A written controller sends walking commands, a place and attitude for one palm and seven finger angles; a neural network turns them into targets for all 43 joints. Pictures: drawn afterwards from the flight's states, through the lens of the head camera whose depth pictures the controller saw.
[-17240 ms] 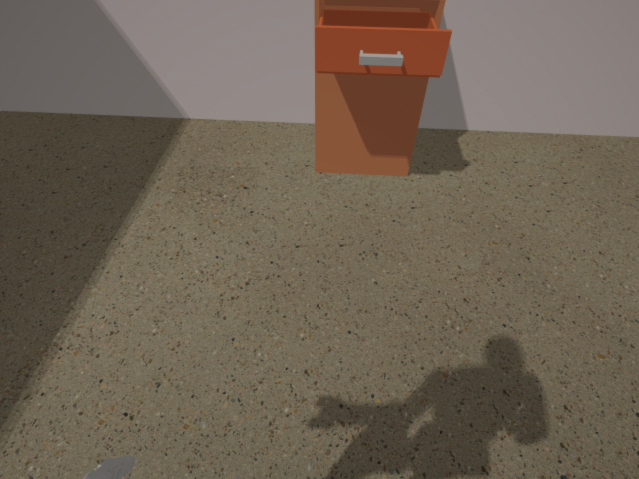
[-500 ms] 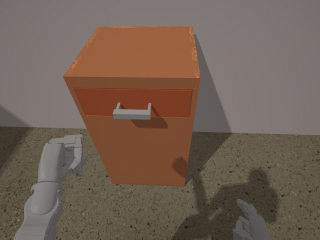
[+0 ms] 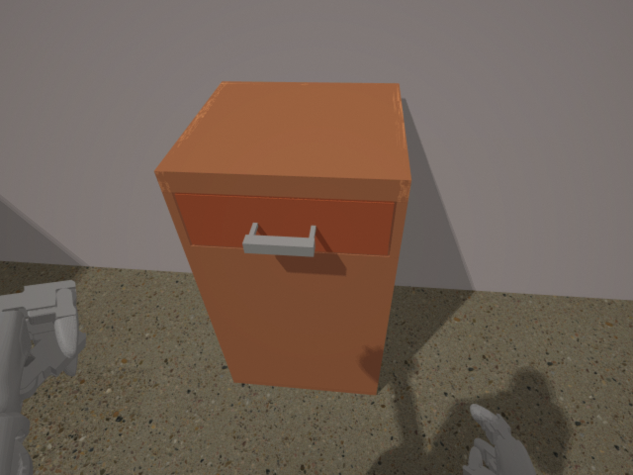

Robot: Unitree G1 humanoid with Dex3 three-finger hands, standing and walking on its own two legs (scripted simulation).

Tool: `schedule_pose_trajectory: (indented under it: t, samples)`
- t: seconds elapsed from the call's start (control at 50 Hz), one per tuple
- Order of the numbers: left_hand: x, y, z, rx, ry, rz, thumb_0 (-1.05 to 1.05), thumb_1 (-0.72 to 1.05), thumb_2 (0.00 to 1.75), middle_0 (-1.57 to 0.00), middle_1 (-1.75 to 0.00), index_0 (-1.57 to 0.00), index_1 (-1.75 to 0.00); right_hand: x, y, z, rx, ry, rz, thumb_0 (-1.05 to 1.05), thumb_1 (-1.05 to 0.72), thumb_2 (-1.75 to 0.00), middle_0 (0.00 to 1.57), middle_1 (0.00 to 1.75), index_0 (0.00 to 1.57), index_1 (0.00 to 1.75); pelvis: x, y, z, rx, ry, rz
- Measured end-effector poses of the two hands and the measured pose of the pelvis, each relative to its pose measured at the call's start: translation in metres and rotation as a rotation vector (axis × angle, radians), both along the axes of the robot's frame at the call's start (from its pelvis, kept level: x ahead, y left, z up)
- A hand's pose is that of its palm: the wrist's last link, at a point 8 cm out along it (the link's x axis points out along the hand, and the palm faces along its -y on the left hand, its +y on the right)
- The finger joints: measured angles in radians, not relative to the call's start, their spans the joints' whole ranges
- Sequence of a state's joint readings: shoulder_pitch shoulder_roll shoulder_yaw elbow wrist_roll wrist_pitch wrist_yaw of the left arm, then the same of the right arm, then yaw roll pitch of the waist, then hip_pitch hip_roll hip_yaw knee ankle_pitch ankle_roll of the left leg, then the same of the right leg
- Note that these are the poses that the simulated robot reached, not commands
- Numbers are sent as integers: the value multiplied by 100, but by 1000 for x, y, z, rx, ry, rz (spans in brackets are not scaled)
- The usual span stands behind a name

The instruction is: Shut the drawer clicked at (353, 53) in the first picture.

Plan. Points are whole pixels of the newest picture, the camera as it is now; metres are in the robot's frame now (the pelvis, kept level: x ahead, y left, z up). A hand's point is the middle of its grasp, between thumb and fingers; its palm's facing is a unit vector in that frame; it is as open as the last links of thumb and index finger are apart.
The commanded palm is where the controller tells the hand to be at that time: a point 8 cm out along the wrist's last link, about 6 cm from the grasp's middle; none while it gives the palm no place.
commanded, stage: draw the hand back to the body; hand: left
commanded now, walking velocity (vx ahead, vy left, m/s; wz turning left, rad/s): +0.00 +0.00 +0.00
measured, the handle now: (281, 237) +0.56 +0.16 -0.04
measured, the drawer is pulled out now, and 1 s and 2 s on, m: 0.00 0.00 0.00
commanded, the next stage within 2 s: step back with the hand held close in 0.08 s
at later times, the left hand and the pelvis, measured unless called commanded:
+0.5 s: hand (92, 360) +0.17 +0.24 +0.15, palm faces +0.30 -0.81 -0.50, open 3.2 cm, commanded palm +0.10 +0.29 +0.18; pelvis -0.03 +0.01 +0.00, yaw -1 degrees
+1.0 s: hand (36, 431) +0.10 +0.25 +0.16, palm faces +0.38 -0.79 -0.48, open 3.2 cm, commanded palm +0.03 +0.29 +0.18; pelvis -0.10 +0.01 -0.01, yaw +0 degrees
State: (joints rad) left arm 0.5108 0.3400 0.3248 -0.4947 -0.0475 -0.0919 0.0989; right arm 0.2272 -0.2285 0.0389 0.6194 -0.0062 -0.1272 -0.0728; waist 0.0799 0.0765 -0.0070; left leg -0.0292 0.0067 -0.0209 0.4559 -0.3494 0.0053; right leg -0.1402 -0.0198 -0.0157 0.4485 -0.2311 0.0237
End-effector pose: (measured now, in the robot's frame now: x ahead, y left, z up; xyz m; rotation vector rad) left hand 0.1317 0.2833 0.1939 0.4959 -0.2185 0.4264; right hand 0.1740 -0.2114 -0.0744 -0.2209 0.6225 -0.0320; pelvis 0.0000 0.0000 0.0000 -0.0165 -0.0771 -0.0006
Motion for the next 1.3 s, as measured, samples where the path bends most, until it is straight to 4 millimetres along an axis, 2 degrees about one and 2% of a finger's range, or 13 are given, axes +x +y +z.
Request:
schedule_pose_trajectory:
  t: [0.16, 0.22, 0.32, 0.44, 0.52, 0.68, 0.84, 0.94, 1.06, 1.18, 1.3]
  samples:
    - [4, -4, -17, -57, 37, -3, 1, 90, 90, -140, -160, -140, -160, -10, -3, -2, -10, 14, -10, 1, -91, -90, 20, 30, 20, 30, -7, -2, 0, 6, -6, -3]
    - [3, -6, -16, -50, 35, -16, 1, 90, 90, -140, -160, -140, -160, -15, -5, -1, -14, 10, -13, 1, -91, -90, 20, 30, 20, 30, -8, -3, 1, 4, -8, -5]
    - [5, -1, -2, 26, -5, -31, 1, 89, 90, -141, -160, -140, -160, -22, -13, 1, -18, 31, -49, 1, -91, -90, 20, 30, 21, 30, -14, -1, 1, -1, 28, -12]
    - [7, -2, -14, 45, 84, -84, 1, 90, 90, -140, -160, -140, -160, -40, -25, -3, -33, 85, -125, 1, -91, -90, 20, 30, 20, 30, -27, 7, 3, 11, 73, -22]
    - [-3, 0, -19, 59, 128, -109, 1, 89, 90, -140, -160, -140, -160, -55, -28, -5, -43, 117, -163, 1, -91, -90, 20, 30, 20, 30, -35, 11, 2, 18, 87, -22]
    - [-34, 11, -9, 96, 48, -77, 1, 89, 90, -140, -160, -140, -160, -74, -19, -3, -46, 103, -161, 1, -91, -90, 20, 30, 20, 30, -56, 14, -2, 27, 73, -16]
    - [-58, 7, -18, 74, 5, -54, 1, 89, 90, -140, -160, -140, -160, -88, -14, -4, -31, 57, -127, 1, -91, -90, 20, 30, 21, 30, -80, 10, -8, 21, 64, -12]
    - [-67, 2, -20, 70, -12, -81, 1, 89, 90, -141, -160, -140, -160, -106, -18, -4, -58, 76, -124, 1, -91, -90, 21, 30, 21, 30, -92, 10, -9, 9, 75, -8]
    - [-76, 4, -13, 135, -36, -95, 1, 89, 90, -141, -160, -140, -160, -129, -25, -6, -76, 99, -147, 1, -91, -90, 21, 30, 21, 30, -101, 7, -12, 16, 76, 20]
    - [-87, -2, -7, 180, -61, -78, 1, 89, 90, -141, -160, -140, -160, -135, -34, -16, -63, 94, -143, 1, -91, -90, 21, 30, 21, 30, -109, -1, -17, 17, 68, 13]
    - [-96, -11, -9, 130, -81, -120, 1, 89, 90, -141, -160, -140, -160, -143, -38, -17, -72, 123, -140, 1, -91, -90, 20, 30, 21, 30, -125, 1, -16, 14, 88, 21]
